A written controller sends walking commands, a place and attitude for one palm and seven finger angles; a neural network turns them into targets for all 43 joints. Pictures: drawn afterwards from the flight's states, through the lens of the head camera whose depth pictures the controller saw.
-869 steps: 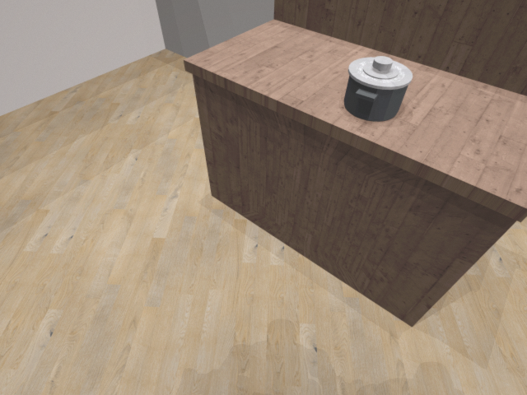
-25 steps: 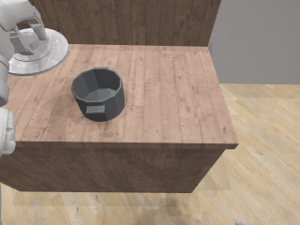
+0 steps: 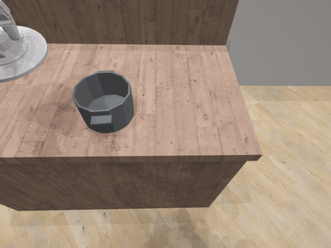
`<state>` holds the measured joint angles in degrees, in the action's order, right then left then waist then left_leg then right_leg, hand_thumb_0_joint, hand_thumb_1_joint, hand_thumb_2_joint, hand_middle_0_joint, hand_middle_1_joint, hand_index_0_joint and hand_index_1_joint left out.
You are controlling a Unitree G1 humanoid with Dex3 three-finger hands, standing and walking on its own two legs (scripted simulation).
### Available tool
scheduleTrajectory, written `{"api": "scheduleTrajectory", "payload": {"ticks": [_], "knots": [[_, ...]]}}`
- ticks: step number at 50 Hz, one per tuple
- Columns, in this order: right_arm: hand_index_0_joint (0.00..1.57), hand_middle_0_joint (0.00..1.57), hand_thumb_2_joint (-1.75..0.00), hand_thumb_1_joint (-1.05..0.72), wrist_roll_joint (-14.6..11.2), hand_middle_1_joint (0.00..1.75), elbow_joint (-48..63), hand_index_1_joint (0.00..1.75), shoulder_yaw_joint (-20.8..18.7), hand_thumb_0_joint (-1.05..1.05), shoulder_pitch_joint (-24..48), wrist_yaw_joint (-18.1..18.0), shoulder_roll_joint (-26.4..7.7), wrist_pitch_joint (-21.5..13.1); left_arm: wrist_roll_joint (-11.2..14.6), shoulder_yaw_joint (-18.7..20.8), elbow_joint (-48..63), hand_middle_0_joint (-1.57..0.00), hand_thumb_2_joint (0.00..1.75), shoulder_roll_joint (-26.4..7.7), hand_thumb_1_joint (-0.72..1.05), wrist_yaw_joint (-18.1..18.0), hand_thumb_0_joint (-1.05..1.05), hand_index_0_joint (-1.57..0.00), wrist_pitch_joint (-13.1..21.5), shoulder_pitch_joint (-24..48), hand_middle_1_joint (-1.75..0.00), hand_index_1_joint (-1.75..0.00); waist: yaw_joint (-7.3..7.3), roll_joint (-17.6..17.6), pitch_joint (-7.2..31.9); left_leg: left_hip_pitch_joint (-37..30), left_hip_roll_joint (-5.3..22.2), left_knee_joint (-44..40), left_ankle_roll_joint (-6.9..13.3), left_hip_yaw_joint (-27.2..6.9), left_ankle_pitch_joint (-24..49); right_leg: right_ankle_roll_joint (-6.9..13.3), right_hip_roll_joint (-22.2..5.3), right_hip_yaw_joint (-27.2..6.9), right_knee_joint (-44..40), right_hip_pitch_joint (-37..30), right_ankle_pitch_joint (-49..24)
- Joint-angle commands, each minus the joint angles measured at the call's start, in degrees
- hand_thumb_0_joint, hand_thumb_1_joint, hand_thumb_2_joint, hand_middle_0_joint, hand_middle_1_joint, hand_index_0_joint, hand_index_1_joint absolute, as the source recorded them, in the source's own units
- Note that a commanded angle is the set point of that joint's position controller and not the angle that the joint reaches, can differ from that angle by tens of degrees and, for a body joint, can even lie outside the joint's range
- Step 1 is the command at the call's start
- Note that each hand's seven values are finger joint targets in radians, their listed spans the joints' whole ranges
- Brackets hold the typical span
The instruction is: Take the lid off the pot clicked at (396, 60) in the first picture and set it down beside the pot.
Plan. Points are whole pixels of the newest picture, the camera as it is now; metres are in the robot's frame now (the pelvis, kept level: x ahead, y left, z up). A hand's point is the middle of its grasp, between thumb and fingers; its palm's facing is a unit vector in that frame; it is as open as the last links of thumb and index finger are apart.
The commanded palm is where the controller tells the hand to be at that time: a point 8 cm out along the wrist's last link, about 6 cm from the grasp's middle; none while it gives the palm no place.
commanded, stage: move the lid sideways beside the pot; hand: left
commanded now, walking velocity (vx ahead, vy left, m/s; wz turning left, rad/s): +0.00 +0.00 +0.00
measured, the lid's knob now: out of the picture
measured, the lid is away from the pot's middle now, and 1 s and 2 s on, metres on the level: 0.17 0.24 0.24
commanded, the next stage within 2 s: lower the lid onto the table in 0.98 s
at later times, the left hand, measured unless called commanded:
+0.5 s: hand out of the picture +0.43 +0.38 +0.25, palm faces -0.29 -0.14 -0.95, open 7.8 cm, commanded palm +0.48 +0.39 +0.32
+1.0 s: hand out of the picture +0.46 +0.38 +0.24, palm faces -0.28 -0.14 -0.95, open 7.8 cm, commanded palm +0.49 +0.39 +0.32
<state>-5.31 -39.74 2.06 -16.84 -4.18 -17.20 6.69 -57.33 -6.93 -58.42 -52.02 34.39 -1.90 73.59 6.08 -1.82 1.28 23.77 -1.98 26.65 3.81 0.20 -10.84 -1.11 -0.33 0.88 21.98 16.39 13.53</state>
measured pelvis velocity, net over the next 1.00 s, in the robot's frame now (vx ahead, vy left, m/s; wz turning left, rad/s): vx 0.00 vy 0.01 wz -0.02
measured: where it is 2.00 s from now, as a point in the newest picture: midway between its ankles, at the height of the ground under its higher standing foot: outside the picture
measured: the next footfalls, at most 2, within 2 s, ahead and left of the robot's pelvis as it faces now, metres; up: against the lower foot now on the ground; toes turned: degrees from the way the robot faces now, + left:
none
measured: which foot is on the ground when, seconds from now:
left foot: down 0.00-1.00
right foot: down 0.00-1.00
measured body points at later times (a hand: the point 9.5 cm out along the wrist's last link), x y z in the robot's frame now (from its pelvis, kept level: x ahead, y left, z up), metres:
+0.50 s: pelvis +0.00 +0.00 +0.00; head +0.06 +0.01 +0.44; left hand +0.44 +0.39 +0.30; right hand +0.05 -0.28 -0.12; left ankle +0.02 +0.08 -0.74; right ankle -0.03 -0.14 -0.74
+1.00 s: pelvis +0.00 +0.01 +0.00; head +0.08 +0.02 +0.44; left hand +0.47 +0.39 +0.30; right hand +0.02 -0.27 -0.12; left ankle +0.02 +0.08 -0.74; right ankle -0.03 -0.14 -0.74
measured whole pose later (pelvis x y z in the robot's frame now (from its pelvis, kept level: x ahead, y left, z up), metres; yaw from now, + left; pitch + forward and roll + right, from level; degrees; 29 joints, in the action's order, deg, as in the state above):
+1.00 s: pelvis +0.00 +0.01 +0.00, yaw -1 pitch +9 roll -3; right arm -6.3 -39.8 3.8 -18.5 -5.8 -17.6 6.2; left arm -59.3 -4.3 -65.4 -61.1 34.9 0.6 77.6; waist 7.5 -1.4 0.2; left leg 27.2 -1.3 31.0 4.6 0.7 -13.1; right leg -1.6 0.3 0.4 23.4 18.6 14.0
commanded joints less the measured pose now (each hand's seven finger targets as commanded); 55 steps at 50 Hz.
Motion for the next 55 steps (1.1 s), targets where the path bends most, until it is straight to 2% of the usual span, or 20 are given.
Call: {"api": "scheduleTrajectory", "payload": {"ticks": [1,3,6,8,10,16,24,26,29,31,32,36,38,41,42,45,47,50,53,55], "knots": [[0.2,0.2,-0.9,-0.9,-0.2,0.3,5.2,0.3,-3.3,0.0,-1.9,-0.8,-10.1,-1.2,0.2,6.0,12.1,-0.77,0.91,-17.9,0.71,-3.6,0.0,-0.77,0.3,30.8,-1.07,-1.05,-0.77,-8.1,25.9,-25.9,1.4,1.7,1.3,-2.8,26.1,3.0,3.2,3.0,-1.5,3.3,-14.7],[0.2,0.2,-0.9,-0.9,-0.3,0.3,5.0,0.3,-2.9,0.0,-1.8,-0.7,-10.2,-0.5,-0.4,7.0,11.2,-0.77,0.91,-20.2,0.71,-3.6,0.0,-0.77,0.3,31.1,-1.07,-1.05,-0.73,-5.5,24.8,-23.3,1.3,1.3,1.4,-2.2,22.0,2.7,3.5,3.0,-1.2,2.1,-14.0],[0.2,0.2,-0.9,-0.9,-0.7,0.3,5.4,0.3,-3.0,0.0,-1.2,-0.7,-10.3,-0.5,0.2,4.7,13.3,-0.77,0.91,-17.9,0.71,-3.4,0.0,-0.77,0.4,32.1,-1.07,-1.05,-0.64,-9.1,25.2,-25.3,1.8,1.6,1.3,-2.4,25.1,3.0,3.2,3.1,-1.2,3.5,-14.4],[0.2,0.2,-0.9,-0.9,-0.2,0.3,5.5,0.3,-2.9,0.0,-2.0,-0.7,-10.1,-0.3,-0.9,9.0,13.1,-0.77,0.91,-23.3,0.71,-3.7,0.0,-0.77,0.7,31.0,-1.07,-1.05,-1.26,-8.4,27.3,-25.3,1.4,2.5,1.6,-2.3,26.3,2.7,3.6,2.8,-0.6,1.9,-15.2],[0.2,0.2,-0.9,-0.9,-0.6,0.3,5.1,0.3,-2.5,0.0,-2.0,-1.0,-10.1,0.0,-0.8,7.2,7.3,-0.77,0.91,-21.8,0.71,-3.3,0.0,-0.77,0.5,28.4,-1.07,-1.05,-0.41,-5.2,22.7,-20.9,1.3,2.1,1.6,-1.4,21.5,2.5,3.7,3.0,-0.9,2.1,-14.6],[0.2,0.2,-0.9,-0.9,-1.1,0.3,5.0,0.3,-2.1,0.0,-1.5,-1.6,-10.4,-0.1,-0.6,6.0,9.6,-0.77,0.91,-22.9,0.71,-3.2,0.0,-0.77,1.0,31.0,-1.07,-1.05,-0.08,-9.3,23.7,-22.0,1.5,2.2,1.8,-1.0,20.7,2.7,3.4,2.8,-1.1,2.4,-13.9],[0.2,0.2,-0.9,-0.9,-1.5,0.3,3.5,0.3,-1.5,0.0,-3.3,-2.4,-10.7,-0.7,-1.2,5.5,7.0,-0.77,0.91,-24.8,0.71,-2.9,0.0,-0.77,1.2,31.0,-1.07,-1.05,0.71,-9.2,21.4,-20.8,1.7,2.3,1.8,-0.7,16.5,2.4,4.1,3.2,-1.0,3.2,-11.7],[0.2,0.2,-0.9,-0.9,-1.8,0.3,4.1,0.3,-1.6,0.0,-2.6,-2.5,-10.8,-1.1,-0.5,3.9,10.1,-0.77,0.91,-22.7,0.71,-2.7,0.0,-0.77,1.5,32.3,-1.07,-1.05,0.44,-12.1,23.0,-22.6,2.0,2.1,1.7,-1.0,18.1,2.8,3.7,3.2,-1.0,3.7,-11.8],[0.2,0.2,-0.9,-0.9,-1.6,0.3,3.2,0.3,-1.6,0.0,-4.2,-2.7,-10.9,-1.3,-1.0,4.8,8.6,-0.77,0.91,-23.9,0.71,-2.8,0.0,-0.77,1.4,31.9,-1.07,-1.05,0.76,-10.7,22.5,-22.4,1.9,2.4,1.8,-1.2,17.0,2.6,4.3,3.5,-0.8,4.1,-10.9],[0.2,0.2,-0.9,-0.9,-1.8,0.3,3.2,0.3,-1.5,0.0,-4.1,-2.7,-10.9,-1.8,-0.3,3.3,7.7,-0.77,0.91,-21.7,0.71,-2.5,0.0,-0.77,1.8,30.2,-1.07,-1.05,0.92,-10.5,21.6,-21.9,2.0,2.4,1.8,-1.1,17.6,2.7,4.1,3.6,-0.9,4.6,-11.4],[0.2,0.2,-0.9,-0.9,-1.7,0.3,2.7,0.3,-1.7,0.0,-4.2,-2.7,-11.1,-1.5,-0.5,4.8,10.0,-0.77,0.91,-23.8,0.71,-2.7,0.0,-0.77,1.7,32.6,-1.07,-1.05,0.8,-10.8,22.7,-22.8,2.2,2.5,1.7,-1.3,17.5,2.5,4.3,3.4,-0.6,4.1,-11.5],[0.2,0.2,-0.9,-0.9,-1.4,0.3,3.3,0.3,-1.7,0.0,-4.7,-2.9,-11.1,-2.2,-0.7,5.2,10.3,-0.77,0.91,-23.9,0.71,-2.8,0.0,-0.77,2.3,32.1,-1.07,-1.05,0.42,-13.3,24.0,-24.2,2.0,2.9,1.6,-1.8,20.5,2.9,4.2,3.7,-0.5,4.8,-11.6],[0.2,0.2,-0.9,-0.9,-1.4,0.3,2.9,0.3,-1.5,0.0,-5.4,-2.7,-11.2,-1.6,-1.0,6.3,6.7,-0.77,0.91,-25.6,0.71,-2.8,0.0,-0.77,2.1,30.7,-1.07,-1.05,0.7,-9.0,22.2,-21.0,1.9,2.7,1.6,-1.4,17.2,2.5,4.4,3.7,-0.4,3.9,-11.1],[0.2,0.2,-0.9,-0.9,-1.6,0.3,3.2,0.3,-1.5,0.0,-4.8,-2.5,-11.5,-1.6,-0.6,5.0,7.0,-0.77,0.91,-24.3,0.71,-2.6,0.0,-0.77,2.4,31.4,-1.07,-1.05,0.53,-10.4,22.2,-21.1,2.1,2.5,1.5,-1.4,18.3,2.8,4.0,3.6,-0.3,4.1,-11.6],[0.2,0.2,-0.9,-0.9,-1.3,0.3,3.1,0.3,-1.6,0.0,-5.3,-2.4,-11.4,-1.3,-1.3,6.7,7.7,-0.77,0.91,-26.7,0.71,-2.8,0.0,-0.77,2.2,32.6,-1.07,-1.05,0.5,-11.2,23.0,-21.4,2.0,3.1,1.5,-1.5,18.4,2.6,4.3,3.5,0.0,3.8,-11.5],[0.2,0.2,-0.9,-0.9,-1.2,0.3,3.5,0.3,-1.8,0.0,-5.8,-2.5,-11.4,-1.3,-1.9,7.1,8.1,-0.77,0.91,-27.3,0.71,-3.1,0.0,-0.77,2.1,34.3,-1.07,-1.05,0.49,-10.9,24.5,-22.6,2.1,3.0,1.3,-2.0,19.3,2.6,4.4,3.7,0.1,4.2,-11.0],[0.2,0.2,-0.9,-0.9,-0.9,0.3,3.7,0.3,-1.9,0.0,-5.9,-2.4,-11.4,-1.3,-2.0,7.4,9.2,-0.77,0.91,-27.4,0.71,-3.2,0.0,-0.77,2.2,34.4,-1.07,-1.05,0.24,-13.2,26.0,-24.7,2.3,3.8,1.2,-2.5,23.6,2.6,4.4,3.6,0.4,5.2,-11.8],[0.2,0.2,-0.9,-0.9,-1.0,0.3,3.4,0.3,-1.8,0.0,-6.5,-2.2,-11.5,-1.2,-2.2,7.0,3.8,-0.77,0.91,-26.8,0.71,-3.0,0.0,-0.77,1.7,31.9,-1.07,-1.05,0.51,-9.0,22.7,-21.1,2.2,3.4,1.2,-2.1,19.7,2.4,4.5,3.8,0.2,5.5,-10.7],[0.2,0.2,-0.9,-0.9,-1.0,0.3,3.4,0.3,-2.1,0.0,-6.6,-2.0,-11.4,-1.0,-2.2,5.1,7.0,-0.77,0.91,-24.6,0.71,-2.9,0.0,-0.77,1.3,35.0,-1.07,-1.05,0.74,-11.5,24.4,-24.3,2.7,3.8,1.1,-2.8,23.7,2.6,4.6,4.0,0.3,7.1,-11.3],[0.2,0.2,-0.9,-0.9,-1.2,0.3,2.9,0.3,-2.1,0.0,-7.4,-1.7,-11.4,-1.4,-2.4,3.7,1.2,-0.77,0.91,-23.0,0.71,-2.7,0.0,-0.77,-0.1,33.8,-1.07,-1.05,1.34,-10.0,22.5,-22.7,2.1,3.8,1.1,-2.5,20.4,2.4,4.7,4.0,0.3,7.2,-10.6]]}}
